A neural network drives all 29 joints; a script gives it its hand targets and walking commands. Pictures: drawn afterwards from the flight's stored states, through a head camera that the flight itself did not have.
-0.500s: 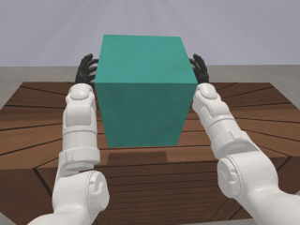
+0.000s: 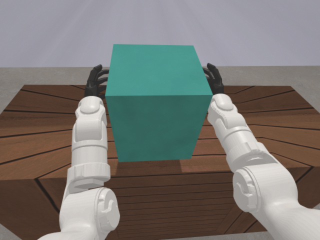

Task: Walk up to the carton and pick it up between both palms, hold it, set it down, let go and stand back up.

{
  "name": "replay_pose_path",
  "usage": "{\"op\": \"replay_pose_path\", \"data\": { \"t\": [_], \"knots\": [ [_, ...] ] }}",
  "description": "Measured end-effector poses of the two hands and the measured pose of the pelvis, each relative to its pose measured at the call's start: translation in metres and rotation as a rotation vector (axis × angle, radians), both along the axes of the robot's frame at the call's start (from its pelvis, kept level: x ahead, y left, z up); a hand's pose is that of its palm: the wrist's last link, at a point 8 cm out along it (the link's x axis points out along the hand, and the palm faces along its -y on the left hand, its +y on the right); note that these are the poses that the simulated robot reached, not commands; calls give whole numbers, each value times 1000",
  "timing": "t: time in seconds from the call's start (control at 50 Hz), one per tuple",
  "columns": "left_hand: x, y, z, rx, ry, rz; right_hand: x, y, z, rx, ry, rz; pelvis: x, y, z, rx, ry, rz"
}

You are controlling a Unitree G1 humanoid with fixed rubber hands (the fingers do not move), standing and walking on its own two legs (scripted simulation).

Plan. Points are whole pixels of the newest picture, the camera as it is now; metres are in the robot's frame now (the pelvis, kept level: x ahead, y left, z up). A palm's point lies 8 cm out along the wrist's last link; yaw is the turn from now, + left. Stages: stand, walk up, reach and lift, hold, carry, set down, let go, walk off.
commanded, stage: set down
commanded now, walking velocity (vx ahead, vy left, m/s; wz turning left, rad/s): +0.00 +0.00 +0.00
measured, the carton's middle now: (154, 105) +0.43 +0.03 +0.14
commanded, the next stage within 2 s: none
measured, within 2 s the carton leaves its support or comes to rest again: rests again in 1.66 s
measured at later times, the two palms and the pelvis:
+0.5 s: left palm (98, 107) +0.40 +0.17 +0.16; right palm (211, 100) +0.42 -0.13 +0.16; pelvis +0.02 +0.00 +0.00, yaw +0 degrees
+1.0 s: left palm (100, 114) +0.41 +0.17 +0.13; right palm (207, 105) +0.43 -0.13 +0.14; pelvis +0.02 +0.00 +0.00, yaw +0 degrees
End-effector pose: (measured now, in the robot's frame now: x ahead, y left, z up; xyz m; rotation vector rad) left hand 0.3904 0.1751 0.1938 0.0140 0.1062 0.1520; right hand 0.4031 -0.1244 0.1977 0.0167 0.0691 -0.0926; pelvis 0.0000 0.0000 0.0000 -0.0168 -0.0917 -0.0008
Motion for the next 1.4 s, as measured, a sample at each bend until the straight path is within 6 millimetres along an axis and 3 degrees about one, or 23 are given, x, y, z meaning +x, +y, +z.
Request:
{"op": "replay_pose_path", "data": {
  "t": [0.4,0.92,1.4],
  "knots": [
    [10,-4,-32,-10,44,26,17,-3,-30,2,54,23,15,-2,0,2,20,0],
    [16,-3,-61,-15,77,50,30,-3,-54,-38,92,55,19,-3,0,2,69,-1],
    [14,-5,-84,-23,88,64,32,-4,-74,-60,101,66,20,-4,0,2,110,-2]
  ]
}}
